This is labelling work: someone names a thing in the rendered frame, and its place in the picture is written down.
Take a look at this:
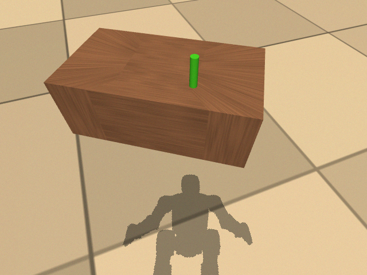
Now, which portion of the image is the can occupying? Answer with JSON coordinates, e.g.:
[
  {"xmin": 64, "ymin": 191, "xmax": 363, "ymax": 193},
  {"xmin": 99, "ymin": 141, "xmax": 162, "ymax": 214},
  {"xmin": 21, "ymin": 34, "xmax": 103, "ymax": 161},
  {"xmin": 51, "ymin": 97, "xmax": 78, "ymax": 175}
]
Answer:
[{"xmin": 189, "ymin": 54, "xmax": 199, "ymax": 88}]

